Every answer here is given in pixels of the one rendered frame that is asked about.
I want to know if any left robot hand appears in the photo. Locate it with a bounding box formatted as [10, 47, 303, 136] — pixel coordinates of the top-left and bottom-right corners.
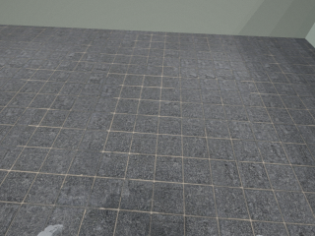
[37, 224, 64, 236]

